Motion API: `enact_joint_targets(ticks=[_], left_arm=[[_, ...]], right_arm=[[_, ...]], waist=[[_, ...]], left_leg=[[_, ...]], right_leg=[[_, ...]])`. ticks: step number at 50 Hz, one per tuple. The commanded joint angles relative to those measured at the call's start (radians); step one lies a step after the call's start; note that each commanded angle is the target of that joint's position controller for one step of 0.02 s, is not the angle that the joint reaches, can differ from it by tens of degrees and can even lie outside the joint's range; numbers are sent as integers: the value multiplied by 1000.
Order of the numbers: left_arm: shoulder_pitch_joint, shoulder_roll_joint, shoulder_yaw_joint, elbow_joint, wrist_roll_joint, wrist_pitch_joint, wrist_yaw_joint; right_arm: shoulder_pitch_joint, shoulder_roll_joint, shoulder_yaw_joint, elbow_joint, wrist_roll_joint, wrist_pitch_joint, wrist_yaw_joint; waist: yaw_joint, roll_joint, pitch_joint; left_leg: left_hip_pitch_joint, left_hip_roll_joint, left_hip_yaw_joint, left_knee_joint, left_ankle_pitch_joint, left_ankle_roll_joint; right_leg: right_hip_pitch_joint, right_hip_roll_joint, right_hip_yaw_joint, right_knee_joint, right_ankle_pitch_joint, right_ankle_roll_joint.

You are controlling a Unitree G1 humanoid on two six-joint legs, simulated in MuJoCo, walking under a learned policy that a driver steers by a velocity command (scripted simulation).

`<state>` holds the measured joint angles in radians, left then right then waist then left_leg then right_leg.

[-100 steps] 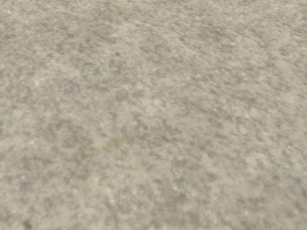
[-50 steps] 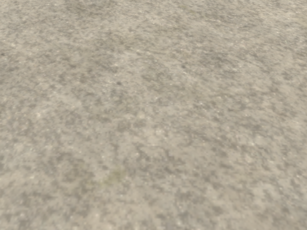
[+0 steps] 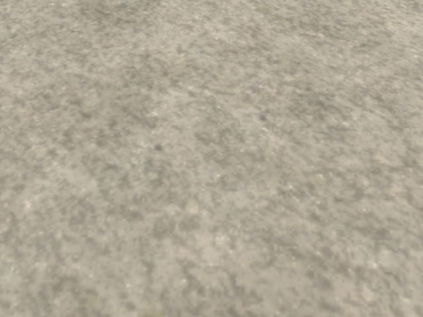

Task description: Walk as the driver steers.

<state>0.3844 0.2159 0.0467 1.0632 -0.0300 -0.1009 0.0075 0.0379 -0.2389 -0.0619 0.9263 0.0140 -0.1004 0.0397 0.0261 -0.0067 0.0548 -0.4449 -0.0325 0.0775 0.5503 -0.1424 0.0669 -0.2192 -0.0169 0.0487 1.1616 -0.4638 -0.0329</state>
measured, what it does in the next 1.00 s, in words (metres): walks ahead: right foot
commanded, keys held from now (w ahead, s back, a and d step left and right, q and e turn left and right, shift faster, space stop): no key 1.00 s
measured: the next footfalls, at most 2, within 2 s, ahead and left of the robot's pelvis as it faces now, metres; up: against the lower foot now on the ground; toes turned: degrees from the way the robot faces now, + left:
right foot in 0.34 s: +0.31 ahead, -0.13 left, +0.00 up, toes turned -1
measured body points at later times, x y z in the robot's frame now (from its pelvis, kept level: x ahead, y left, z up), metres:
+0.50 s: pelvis +0.19 -0.03 +0.01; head +0.21 -0.04 +0.45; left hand +0.31 +0.22 -0.12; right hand +0.24 -0.29 -0.15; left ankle +0.14 +0.09 -0.72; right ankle +0.27 -0.13 -0.72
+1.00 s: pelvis +0.22 -0.02 +0.01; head +0.23 -0.02 +0.46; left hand +0.33 +0.23 -0.13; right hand +0.22 -0.27 -0.15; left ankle +0.14 +0.09 -0.72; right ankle +0.27 -0.13 -0.72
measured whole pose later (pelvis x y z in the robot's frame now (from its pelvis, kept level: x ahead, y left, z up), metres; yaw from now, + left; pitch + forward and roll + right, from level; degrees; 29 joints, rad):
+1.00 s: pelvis +0.22 -0.02 +0.01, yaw +0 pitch -1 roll +0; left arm 0.09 0.21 0.06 1.04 0.00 0.01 0.03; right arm 0.26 -0.19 -0.02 1.12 0.00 -0.01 -0.04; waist -0.02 0.00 0.04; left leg -0.11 0.02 0.03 0.53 -0.41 0.00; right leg -0.33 0.01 -0.03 0.55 -0.20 -0.03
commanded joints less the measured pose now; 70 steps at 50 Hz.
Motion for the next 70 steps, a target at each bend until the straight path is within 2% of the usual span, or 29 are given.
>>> enact_joint_targets(ticks=[1,2,3,4,6,8,10,13,15,16,17,18,19,20,21,22,24,25,26,27,28,31,33,39,48,58,70], left_arm=[[-66,124,35,-90,2,-37,16],[-22,101,37,-85,9,-20,20],[6,70,36,-81,9,-6,24],[11,53,34,-84,9,5,27],[-47,57,35,-115,20,17,30],[-114,54,29,-139,31,23,27],[-189,49,20,-153,30,26,19],[-257,79,22,-167,25,35,13],[-279,98,26,-175,31,35,9],[-259,103,29,-167,37,33,7],[-226,128,39,-151,44,30,8],[-188,189,53,-143,51,29,14],[-182,214,53,-142,53,36,18],[-160,124,31,-126,49,48,14],[-176,83,18,-122,45,54,9],[-224,91,16,-130,47,60,8],[-337,120,19,-157,45,69,11],[-363,127,22,-162,40,73,11],[-369,120,23,-163,35,77,13],[-353,112,22,-159,34,76,15],[-330,108,22,-145,35,71,17],[-281,103,26,-117,26,58,20],[-275,97,27,-108,26,60,17],[-295,89,29,-91,27,85,13],[-306,92,30,-61,27,101,20],[-304,89,26,-26,28,108,27],[-277,82,19,7,27,107,31]], right_arm=[[95,-83,-13,-3,-19,-15,1],[90,-60,-4,9,-31,-19,4],[101,-52,0,23,-32,-20,5],[109,-58,2,34,-31,-21,0],[118,-99,-1,49,-36,-19,-19],[116,-114,-1,50,-34,-7,-36],[145,-133,-3,58,-28,3,-45],[188,-138,-2,83,-19,19,-48],[187,-135,-1,93,-10,29,-50],[173,-132,0,94,-2,35,-52],[194,-117,3,100,-1,37,-53],[241,-101,8,103,-18,34,-55],[378,-41,22,130,-34,28,-52],[384,-14,31,144,-26,40,-58],[315,-50,23,127,-10,59,-64],[268,-63,19,117,-4,79,-72],[265,-63,19,130,-20,113,-80],[259,-67,20,133,-29,123,-79],[259,-80,20,137,-30,125,-75],[247,-101,15,144,-23,117,-73],[238,-89,17,146,-19,107,-73],[242,-88,16,157,-21,80,-72],[249,-80,17,165,-17,76,-71],[263,-71,22,176,-16,91,-75],[289,-59,28,183,-19,87,-79],[323,-36,31,185,-21,81,-81],[370,-18,32,181,-20,76,-82]], waist=[[-51,6,-113],[-12,27,-115],[5,42,-109],[19,54,-92],[30,65,-73],[24,65,-85],[-8,76,-106],[-36,81,-110],[-32,81,-99],[-10,72,-102],[2,46,-113],[-11,-16,-153],[-85,-151,-242],[-56,-202,-290],[-50,-178,-258],[-60,-154,-224],[-101,-134,-168],[-104,-124,-139],[-92,-91,-93],[-67,-33,-51],[-60,-14,-51],[-46,14,-115],[-44,22,-141],[-46,19,-96],[-40,11,-55],[-34,16,-21],[-30,15,-9]], left_leg=[[370,303,-382,-295,276,187],[291,281,-306,-305,408,184],[247,269,-261,-316,496,187],[207,260,-218,-327,560,189],[175,249,-160,-337,664,194],[172,213,-96,-329,687,172],[191,190,-60,-322,661,149],[262,209,-80,-295,564,138],[297,225,-105,-239,503,123],[299,216,-107,-191,452,102],[299,180,-109,-134,380,66],[259,121,-79,-47,264,18],[118,55,-53,54,-90,-31],[93,34,-53,131,-325,-65],[88,40,-68,136,-385,-73],[94,52,-78,110,-359,-74],[209,69,-82,-29,-196,-63],[262,71,-81,-89,-136,-51],[228,81,-80,-117,-171,-36],[173,79,-77,-115,-224,-25],[158,81,-79,-124,-208,-25],[179,90,-85,-124,-53,-45],[196,89,-81,-109,10,-50],[189,89,-79,-107,-5,-47],[166,90,-79,-133,-66,-47],[148,86,-77,-170,-142,-45],[143,81,-74,-185,-159,-42]], right_leg=[[-401,-94,26,157,116,-15],[-322,-112,31,131,121,-13],[-286,-113,24,92,115,-8],[-275,-114,15,42,114,0],[-298,-110,-2,-83,183,23],[-272,-104,-21,-271,305,37],[-215,-73,-47,-415,428,39],[-188,-50,-41,-530,474,37],[-172,-40,-38,-593,437,17],[-125,-30,-47,-660,469,3],[-51,-27,-42,-738,575,-16],[70,-105,31,-725,933,-45],[277,-234,143,-653,1145,-151],[279,-298,230,-685,1021,-230],[207,-285,262,-739,806,-230],[142,-264,263,-775,627,-203],[-30,-209,202,-822,347,-127],[-103,-160,149,-836,197,-80],[-120,-112,85,-838,84,-44],[-92,-72,42,-817,98,-24],[-50,-64,37,-782,196,-22],[66,-57,10,-674,589,-59],[97,-57,2,-646,679,-73],[76,-43,-13,-642,613,-67],[78,-34,-17,-657,529,-48],[72,-30,-15,-684,439,-33],[63,-28,-12,-698,405,-28]])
